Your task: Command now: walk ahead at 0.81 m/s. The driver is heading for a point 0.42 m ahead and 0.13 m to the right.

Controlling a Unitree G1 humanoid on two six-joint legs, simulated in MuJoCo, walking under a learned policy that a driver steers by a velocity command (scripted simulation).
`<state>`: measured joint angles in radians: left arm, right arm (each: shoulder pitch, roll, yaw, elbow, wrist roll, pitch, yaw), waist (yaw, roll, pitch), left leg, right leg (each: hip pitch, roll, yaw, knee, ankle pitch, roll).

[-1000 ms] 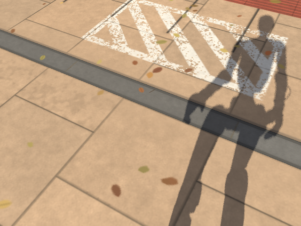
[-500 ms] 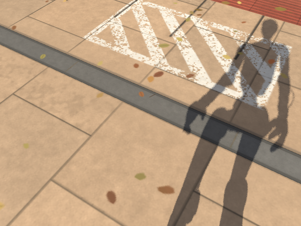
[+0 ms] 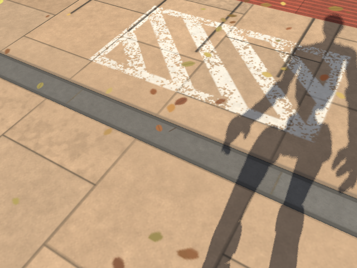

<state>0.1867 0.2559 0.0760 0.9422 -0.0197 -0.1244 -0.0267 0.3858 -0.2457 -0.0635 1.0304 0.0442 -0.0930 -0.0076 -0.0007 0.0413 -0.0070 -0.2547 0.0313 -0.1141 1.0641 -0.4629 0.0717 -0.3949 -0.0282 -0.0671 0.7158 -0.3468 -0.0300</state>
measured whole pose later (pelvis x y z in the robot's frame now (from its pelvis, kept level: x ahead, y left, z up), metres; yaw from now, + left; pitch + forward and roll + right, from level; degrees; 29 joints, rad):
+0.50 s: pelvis +0.37 +0.01 -0.01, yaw -2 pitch +3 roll +1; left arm 0.45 0.22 0.02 1.02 -0.01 -0.08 0.01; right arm -0.03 -0.23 -0.03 0.81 -0.01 -0.12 0.06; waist 0.04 -0.01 0.08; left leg -0.58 -0.04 0.07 0.57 -0.04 0.09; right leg -0.06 0.02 0.10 1.10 -0.56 0.01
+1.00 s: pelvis +0.53 -0.03 +0.02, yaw -2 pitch +0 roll +1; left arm 0.14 0.21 0.02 0.93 0.01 -0.02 0.02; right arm 0.17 -0.24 -0.01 1.02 -0.02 -0.01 -0.03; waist -0.02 0.01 0.00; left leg -0.21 0.00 0.04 0.48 -0.27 -0.01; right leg -0.33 -0.01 0.01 0.51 -0.18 -0.01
